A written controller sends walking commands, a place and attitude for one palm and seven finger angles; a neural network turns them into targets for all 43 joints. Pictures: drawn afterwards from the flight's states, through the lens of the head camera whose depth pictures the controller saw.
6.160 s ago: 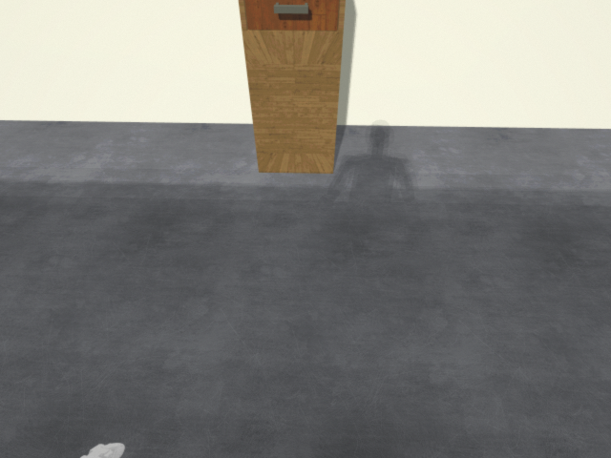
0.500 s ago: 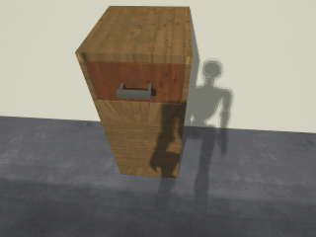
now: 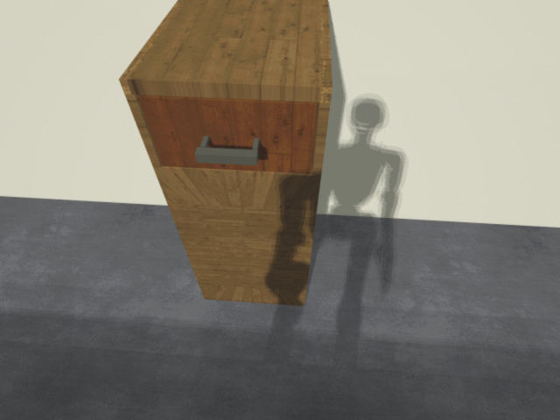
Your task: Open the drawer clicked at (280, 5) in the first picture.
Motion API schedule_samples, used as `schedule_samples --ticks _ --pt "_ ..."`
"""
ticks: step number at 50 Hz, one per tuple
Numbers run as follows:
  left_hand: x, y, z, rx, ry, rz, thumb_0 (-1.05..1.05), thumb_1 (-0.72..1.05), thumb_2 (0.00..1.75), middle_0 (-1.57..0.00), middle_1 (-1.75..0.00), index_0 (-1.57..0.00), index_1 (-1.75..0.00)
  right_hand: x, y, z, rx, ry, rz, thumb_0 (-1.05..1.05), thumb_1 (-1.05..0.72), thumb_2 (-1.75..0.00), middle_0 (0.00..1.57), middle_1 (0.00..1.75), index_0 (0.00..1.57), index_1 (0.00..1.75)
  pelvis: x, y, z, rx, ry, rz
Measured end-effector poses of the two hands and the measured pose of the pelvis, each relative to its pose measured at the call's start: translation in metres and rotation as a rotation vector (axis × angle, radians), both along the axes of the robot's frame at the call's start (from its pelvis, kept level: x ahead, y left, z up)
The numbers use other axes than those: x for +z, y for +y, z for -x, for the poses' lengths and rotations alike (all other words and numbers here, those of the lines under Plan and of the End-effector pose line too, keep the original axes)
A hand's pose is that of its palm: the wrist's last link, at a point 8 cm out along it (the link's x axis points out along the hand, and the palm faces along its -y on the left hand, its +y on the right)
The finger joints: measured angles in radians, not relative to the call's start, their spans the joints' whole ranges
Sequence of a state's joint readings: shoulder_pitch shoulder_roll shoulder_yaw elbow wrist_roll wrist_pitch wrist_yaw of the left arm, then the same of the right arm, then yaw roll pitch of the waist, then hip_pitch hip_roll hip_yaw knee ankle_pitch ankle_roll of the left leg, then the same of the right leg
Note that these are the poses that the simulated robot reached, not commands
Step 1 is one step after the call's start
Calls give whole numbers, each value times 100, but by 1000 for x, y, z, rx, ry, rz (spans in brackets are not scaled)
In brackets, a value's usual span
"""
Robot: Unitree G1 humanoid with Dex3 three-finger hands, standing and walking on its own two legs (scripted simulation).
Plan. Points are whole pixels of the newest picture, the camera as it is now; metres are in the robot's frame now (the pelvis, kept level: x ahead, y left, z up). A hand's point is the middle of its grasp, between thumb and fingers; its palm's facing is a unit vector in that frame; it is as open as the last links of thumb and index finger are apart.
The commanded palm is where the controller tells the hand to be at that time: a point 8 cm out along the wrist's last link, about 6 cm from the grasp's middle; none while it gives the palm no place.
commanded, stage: look again from close up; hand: left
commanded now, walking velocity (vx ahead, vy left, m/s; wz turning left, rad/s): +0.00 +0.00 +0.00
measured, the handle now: (228, 149) +0.60 +0.13 +0.03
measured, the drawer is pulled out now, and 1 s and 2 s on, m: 0.00 0.00 0.00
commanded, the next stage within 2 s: shuffle to correct the standing spot in 0.38 s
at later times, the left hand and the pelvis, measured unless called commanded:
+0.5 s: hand out of the picture -0.01 +0.19 -0.18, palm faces +0.05 -0.99 -0.16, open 7.4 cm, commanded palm none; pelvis -0.01 +0.02 +0.00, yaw +1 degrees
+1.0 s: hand out of the picture -0.04 +0.15 -0.19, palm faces +0.06 -0.99 -0.10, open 7.4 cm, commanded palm none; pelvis +0.03 +0.00 -0.01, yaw +0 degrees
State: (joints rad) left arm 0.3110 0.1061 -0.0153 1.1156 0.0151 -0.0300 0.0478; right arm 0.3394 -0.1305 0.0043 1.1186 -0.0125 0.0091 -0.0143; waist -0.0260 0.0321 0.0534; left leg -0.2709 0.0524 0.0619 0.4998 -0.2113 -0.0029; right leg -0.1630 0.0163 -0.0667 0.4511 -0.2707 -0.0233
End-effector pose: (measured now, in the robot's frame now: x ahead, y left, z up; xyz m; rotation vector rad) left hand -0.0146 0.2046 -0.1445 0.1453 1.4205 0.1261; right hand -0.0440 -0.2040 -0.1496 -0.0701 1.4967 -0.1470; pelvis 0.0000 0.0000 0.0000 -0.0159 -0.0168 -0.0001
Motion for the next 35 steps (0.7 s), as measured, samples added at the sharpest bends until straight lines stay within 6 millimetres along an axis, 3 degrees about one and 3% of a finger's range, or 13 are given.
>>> schedule_samples --ticks 7,18,26,35 --pt "-6 16 -10 20 -57 -10 1 91 90 -20 -30 -20 -30 -4 5 -34 48 -111 19 1 -92 -89 20 30 20 29 -6 9 -1 17 -16 -4" --pt "-7 32 -8 33 -90 -2 1 91 90 -19 -29 -20 -30 7 -3 -60 80 -187 76 1 -93 -89 20 30 20 29 -5 20 2 18 -15 -6" --pt "-9 33 9 39 -56 17 0 91 90 -19 -29 -20 -30 13 0 -60 87 -193 88 1 -92 -89 20 30 20 30 -2 24 6 17 -16 -4" --pt "-8 28 27 13 23 27 0 91 90 -19 -29 -20 -30 7 -9 -42 26 -167 89 0 -91 -89 20 30 20 30 -5 15 7 -30 7 -14"
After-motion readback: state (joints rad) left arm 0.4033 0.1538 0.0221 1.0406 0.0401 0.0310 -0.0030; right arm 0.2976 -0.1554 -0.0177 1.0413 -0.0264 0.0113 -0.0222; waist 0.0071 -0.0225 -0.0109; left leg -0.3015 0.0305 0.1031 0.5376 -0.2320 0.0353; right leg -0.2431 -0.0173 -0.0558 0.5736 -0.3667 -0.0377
